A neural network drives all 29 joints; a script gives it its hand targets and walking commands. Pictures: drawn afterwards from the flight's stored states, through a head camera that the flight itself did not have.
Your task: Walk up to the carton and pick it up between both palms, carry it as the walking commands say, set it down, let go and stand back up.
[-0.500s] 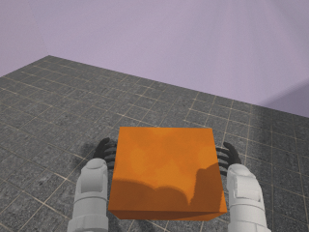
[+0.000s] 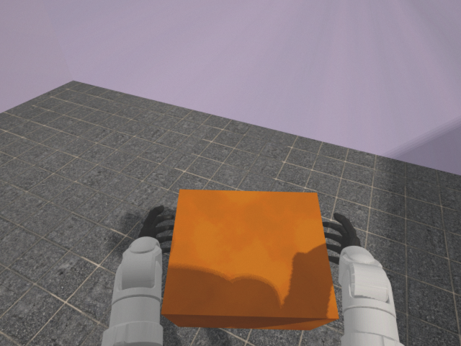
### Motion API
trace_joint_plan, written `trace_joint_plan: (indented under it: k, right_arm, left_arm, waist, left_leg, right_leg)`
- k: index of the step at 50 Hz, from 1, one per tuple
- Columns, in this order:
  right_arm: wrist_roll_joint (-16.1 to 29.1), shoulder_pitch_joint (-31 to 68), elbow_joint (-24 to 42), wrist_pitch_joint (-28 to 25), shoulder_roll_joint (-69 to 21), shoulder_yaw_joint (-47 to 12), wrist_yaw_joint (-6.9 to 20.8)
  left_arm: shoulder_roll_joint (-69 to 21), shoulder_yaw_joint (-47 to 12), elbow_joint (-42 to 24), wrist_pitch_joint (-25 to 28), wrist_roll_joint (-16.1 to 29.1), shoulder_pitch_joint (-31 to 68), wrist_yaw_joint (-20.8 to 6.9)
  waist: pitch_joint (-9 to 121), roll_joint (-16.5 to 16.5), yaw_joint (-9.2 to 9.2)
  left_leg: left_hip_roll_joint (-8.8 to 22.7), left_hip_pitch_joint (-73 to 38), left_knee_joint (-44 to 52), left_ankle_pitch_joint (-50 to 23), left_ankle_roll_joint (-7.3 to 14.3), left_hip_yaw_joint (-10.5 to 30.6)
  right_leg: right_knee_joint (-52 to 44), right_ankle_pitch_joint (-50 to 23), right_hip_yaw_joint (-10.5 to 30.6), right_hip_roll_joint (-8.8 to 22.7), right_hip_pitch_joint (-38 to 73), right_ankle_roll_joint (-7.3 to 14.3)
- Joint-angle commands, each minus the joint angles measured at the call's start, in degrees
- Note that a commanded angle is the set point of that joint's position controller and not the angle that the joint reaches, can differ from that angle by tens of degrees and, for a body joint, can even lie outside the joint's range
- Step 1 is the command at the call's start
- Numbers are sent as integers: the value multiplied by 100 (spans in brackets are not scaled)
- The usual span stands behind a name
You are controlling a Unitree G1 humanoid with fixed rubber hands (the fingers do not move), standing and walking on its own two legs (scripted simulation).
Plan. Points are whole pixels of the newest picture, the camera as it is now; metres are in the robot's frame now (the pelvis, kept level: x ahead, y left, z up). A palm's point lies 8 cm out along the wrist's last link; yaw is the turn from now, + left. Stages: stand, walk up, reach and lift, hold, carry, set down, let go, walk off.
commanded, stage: hold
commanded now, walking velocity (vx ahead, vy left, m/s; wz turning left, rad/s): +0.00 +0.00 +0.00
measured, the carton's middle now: (246, 261) +0.31 +0.00 -0.04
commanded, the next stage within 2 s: carry in 0.40 s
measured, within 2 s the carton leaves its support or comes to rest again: neither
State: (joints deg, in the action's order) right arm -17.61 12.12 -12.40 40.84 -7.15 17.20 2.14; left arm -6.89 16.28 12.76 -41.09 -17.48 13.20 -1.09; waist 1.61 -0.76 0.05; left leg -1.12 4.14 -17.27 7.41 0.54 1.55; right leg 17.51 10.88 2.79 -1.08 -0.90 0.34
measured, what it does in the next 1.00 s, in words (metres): lifts its right foot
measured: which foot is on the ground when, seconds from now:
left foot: down 0.00-1.00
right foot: down 0.00-0.70, up 0.72-1.00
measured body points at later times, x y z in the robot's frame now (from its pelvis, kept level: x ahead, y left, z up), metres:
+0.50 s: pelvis -0.01 +0.00 -0.01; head -0.04 +0.00 +0.43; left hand +0.29 +0.19 +0.04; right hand +0.30 -0.18 +0.03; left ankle +0.03 +0.11 -0.75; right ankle -0.01 -0.12 -0.75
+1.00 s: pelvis -0.03 +0.08 -0.03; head -0.01 +0.07 +0.42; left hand +0.16 +0.32 +0.06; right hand +0.26 -0.03 +0.04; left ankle +0.02 +0.14 -0.75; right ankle -0.02 -0.03 -0.75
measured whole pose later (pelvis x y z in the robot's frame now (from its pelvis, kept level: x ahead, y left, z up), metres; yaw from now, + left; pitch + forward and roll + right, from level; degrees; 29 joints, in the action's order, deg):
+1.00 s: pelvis -0.03 +0.08 -0.03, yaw +15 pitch +7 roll +0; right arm -5.6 -0.8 32.7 67.4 -7.4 6.6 -8.6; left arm -7.3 8.0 -30.7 -65.7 -3.8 0.0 9.6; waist 6.1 2.3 0.8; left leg -7.1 30.2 -34.3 10.7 6.7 -1.7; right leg 41.3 24.2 -5.8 2.5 -25.6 -1.0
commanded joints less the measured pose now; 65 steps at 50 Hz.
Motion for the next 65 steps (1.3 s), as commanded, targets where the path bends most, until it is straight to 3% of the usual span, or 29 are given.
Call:
trace_joint_plan:
  k: [1, 19, 20, 21, 23, 25, 26, 27, 28, 31, 32, 34, 35, 36, 37, 39, 40, 44, 47, 49, 50, 51, 52, 53, 54, 55, 57, 58, 65]
  right_arm:
    - [1708, 3277, 231, -251, -4861, -3500, 1665]
    - [1719, 3310, 242, -263, -4820, -3499, 1681]
    - [1865, 3504, 330, -250, -4775, -3722, 1739]
    - [1884, 3478, 294, -196, -4845, -3796, 1718]
    - [2050, 3519, 462, -59, -4991, -4082, 1718]
    - [2372, 3690, 894, 88, -5242, -4479, 1697]
    - [2512, 3869, 1155, 158, -5270, -4639, 1692]
    - [2653, 3922, 1443, 227, -5367, -4801, 1660]
    - [2812, 3915, 1821, 322, -5439, -4954, 1608]
    - [3136, 3305, 2680, 779, -5461, -5238, 1368]
    - [3238, 3110, 2960, 959, -5436, -5327, 1268]
    - [3354, 2653, 3479, 1338, -5291, -5420, 1071]
    - [3295, 2305, 3622, 1529, -5097, -5355, 976]
    - [3224, 1881, 3689, 1695, -4891, -5276, 846]
    - [3250, 1644, 3934, 1830, -4787, -5217, 764]
    - [3205, 1445, 4366, 2050, -4828, -5267, 582]
    - [3189, 1411, 4489, 2129, -4859, -5251, 504]
    - [3239, 1326, 5051, 2353, -4812, -5256, 285]
    - [3260, 1215, 5205, 2493, -4736, -5236, 185]
    - [3298, 1226, 5256, 2577, -4730, -5292, 139]
    - [3326, 1287, 5267, 2620, -4721, -5337, 120]
    - [3359, 1364, 5236, 2669, -4735, -5378, 104]
    - [3327, 1425, 5327, 2744, -4611, -5475, 108]
    - [3334, 1559, 5255, 2763, -4632, -5433, 113]
    - [3444, 1613, 5166, 2787, -4709, -5451, 143]
    - [3480, 1661, 5056, 2821, -4687, -5419, 168]
    - [3481, 1511, 4894, 2832, -4777, -5376, 202]
    - [3500, 1554, 4914, 2836, -4806, -5401, 191]
    - [3400, 1409, 4517, 3024, -4641, -5209, 176]
  left_arm:
    - [-5022, -3514, -166, 219, 1736, 3102, -1781]
    - [-5055, -3535, -163, 212, 1724, 3104, -1750]
    - [-4939, -3619, -218, 213, 1798, 3100, -1794]
    - [-5037, -3554, -170, 186, 1820, 3145, -1792]
    - [-5079, -3733, -321, 106, 1953, 3163, -1761]
    - [-5264, -4074, -751, 7, 2170, 3329, -1681]
    - [-5396, -4236, -961, -46, 2217, 3272, -1624]
    - [-5502, -4452, -1289, -137, 2325, 3238, -1545]
    - [-5600, -4649, -1689, -248, 2475, 3212, -1458]
    - [-5598, -5006, -2782, -706, 2839, 2891, -1197]
    - [-5554, -5085, -3115, -883, 2917, 2695, -1108]
    - [-5412, -5158, -3627, -1270, 3056, 2177, -946]
    - [-5228, -5158, -3756, -1475, 3086, 1960, -881]
    - [-5153, -5166, -3811, -1696, 3076, 1599, -788]
    - [-5073, -5177, -3907, -1829, 3095, 1459, -703]
    - [-5179, -5419, -4330, -2050, 3393, 1434, -631]
    - [-5181, -5498, -4511, -2128, 3499, 1520, -592]
    - [-5174, -5552, -4960, -2349, 3710, 1459, -445]
    - [-5062, -5435, -5051, -2466, 3688, 1308, -361]
    - [-5010, -5342, -5021, -2528, 3625, 1187, -326]
    - [-4980, -5267, -4958, -2560, 3572, 1080, -318]
    - [-4894, -5169, -4889, -2587, 3513, 1024, -310]
    - [-4824, -5090, -4742, -2596, 3461, 935, -316]
    - [-4840, -5131, -4856, -2617, 3450, 966, -280]
    - [-4844, -5082, -4904, -2613, 3432, 1029, -276]
    - [-4761, -4968, -4846, -2629, 3355, 1063, -277]
    - [-4728, -4940, -4846, -2641, 3276, 1103, -259]
    - [-4661, -4914, -4878, -2640, 3258, 1117, -257]
    - [-4343, -4896, -4598, -2794, 3242, 983, -265]
  waist:
    - [1309, 64, -3]
    - [1285, 53, 7]
    - [1322, 402, 14]
    - [1390, 394, 41]
    - [1337, 148, 90]
    - [1522, -888, 137]
    - [1637, -1394, 181]
    - [1671, -1255, 160]
    - [1752, -987, 109]
    - [2188, -1098, 19]
    - [2284, -1179, 4]
    - [2564, -790, -89]
    - [2612, -86, -153]
    - [2716, 1700, -94]
    - [2837, 1639, -97]
    - [2753, 816, -84]
    - [2634, 705, -78]
    - [2412, 727, -88]
    - [2377, 739, -99]
    - [2322, 666, -43]
    - [2315, 577, 53]
    - [2188, -226, 136]
    - [2172, -2542, 112]
    - [1771, -1457, 30]
    - [1759, -642, 22]
    - [1730, -339, 11]
    - [1488, -576, -25]
    - [1413, -776, -12]
    - [1502, -1594, 40]
  left_leg:
    - [-332, -925, 51, -909, -19, 221]
    - [-330, -916, 59, -831, -24, 213]
    - [924, 297, -402, -130, 5, 421]
    - [910, 779, -512, 53, 109, 605]
    - [607, 1560, -1268, 151, 138, 406]
    - [110, 2398, -2570, 803, -14, -31]
    - [3, 2656, -3307, 2087, -75, -249]
    - [110, 2899, -3669, 2394, -104, -250]
    - [215, 2950, -3673, 2277, -108, -196]
    - [78, 2471, -2416, 1513, -48, -541]
    - [-61, 2188, -1862, 1288, -24, -729]
    - [-100, 1075, -674, 178, 107, -840]
    - [578, 168, -700, -1415, 326, 13]
    - [1856, -672, -1379, -4704, 961, 1534]
    - [1839, -820, -1609, -5695, 1286, 1479]
    - [1668, -520, -1668, -5000, 1362, 1284]
    - [1538, -255, -1555, -4336, 1354, 1195]
    - [1256, 638, -1004, -2408, 1294, 1168]
    - [1239, 962, -726, -1722, 1253, 1417]
    - [1035, 1475, -633, -1400, 947, 1275]
    - [784, 2184, -802, -1063, 572, 951]
    - [439, 3283, -1480, 239, 245, 491]
    - [-295, 4279, -3606, 2257, -22, -483]
    - [299, 4470, -4863, 2263, -25, -122]
    - [454, 4108, -5120, 1810, -18, 158]
    - [529, 3953, -5253, 1391, -94, 138]
    - [489, 3710, -4653, 1097, -275, -229]
    - [389, 3560, -4354, 1203, -336, -477]
    - [218, 2322, -1745, 1246, -227, -1188]
  right_leg:
    - [-317, -831, 177, -343, -424, 7]
    - [-309, -725, 174, -356, -471, 28]
    - [657, 196, -32, 783, -847, 0]
    - [785, 408, 93, 834, -797, 46]
    - [810, 408, 465, 1210, -1061, 213]
    - [452, -574, 1315, 2009, -779, 701]
    - [281, -1452, 1728, 2516, -752, 1037]
    - [339, -2187, 1740, 2704, -660, 1190]
    - [550, -2643, 1481, 2598, -610, 1159]
    - [1288, -3652, 405, 2102, -514, 646]
    - [1501, -3609, 159, 2002, -571, 513]
    - [2401, -2956, -384, 1580, -1048, 63]
    - [3268, -1440, -605, 1339, -2105, -231]
    - [4370, 2061, -1021, 695, -3677, -556]
    - [4828, 2746, -552, 563, -3932, -492]
    - [5070, 2492, -456, 639, -4080, -377]
    - [4942, 2222, -485, 662, -4024, -337]
    - [3964, 1735, -712, 520, -3198, -261]
    - [3125, 1623, -741, 381, -2601, -196]
    - [1946, 1211, -847, 313, -1656, -76]
    - [1001, 711, -829, 522, -640, 27]
    - [159, 401, -3, 1465, 336, 265]
    - [-111, -1188, 2234, 3815, 333, 1137]
    - [164, -2210, 1770, 3798, -244, 1362]
    - [375, -2051, 1180, 3347, -573, 1140]
    - [449, -1750, 571, 2977, -725, 895]
    - [674, -1806, -371, 2394, -801, 444]
    - [718, -2005, -561, 2338, -900, 369]
    - [1247, -2111, -1173, 2556, -1018, 59]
